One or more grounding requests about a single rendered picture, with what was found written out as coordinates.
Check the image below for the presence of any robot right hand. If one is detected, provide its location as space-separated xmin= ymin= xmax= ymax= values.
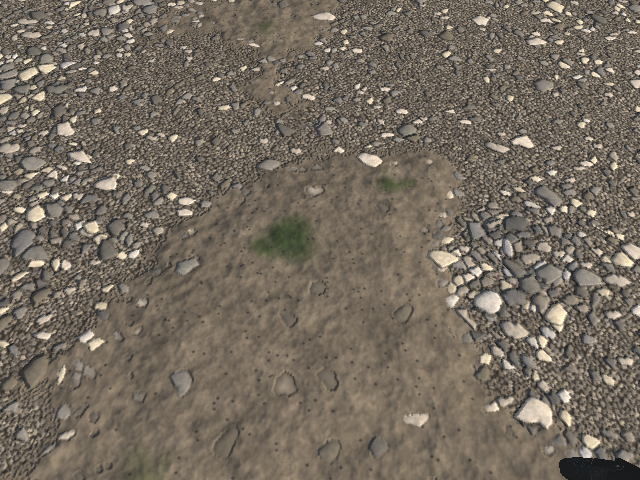
xmin=559 ymin=457 xmax=640 ymax=480

